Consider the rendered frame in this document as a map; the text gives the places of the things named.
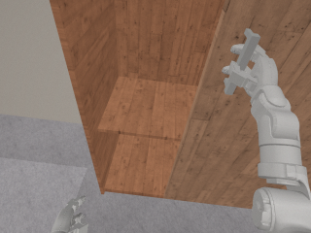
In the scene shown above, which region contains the wardrobe door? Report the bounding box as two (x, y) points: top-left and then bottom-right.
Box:
(163, 0), (311, 209)

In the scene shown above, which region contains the right robot upper arm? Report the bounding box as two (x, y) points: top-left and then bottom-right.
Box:
(251, 186), (311, 233)

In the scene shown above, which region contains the right robot forearm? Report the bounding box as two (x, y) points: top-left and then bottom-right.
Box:
(250, 83), (311, 202)

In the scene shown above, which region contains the robot left hand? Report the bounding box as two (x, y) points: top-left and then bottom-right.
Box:
(51, 195), (88, 233)

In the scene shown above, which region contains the robot right hand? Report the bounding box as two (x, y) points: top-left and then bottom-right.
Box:
(222, 44), (278, 98)

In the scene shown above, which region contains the handle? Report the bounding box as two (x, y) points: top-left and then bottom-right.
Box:
(224, 28), (261, 95)

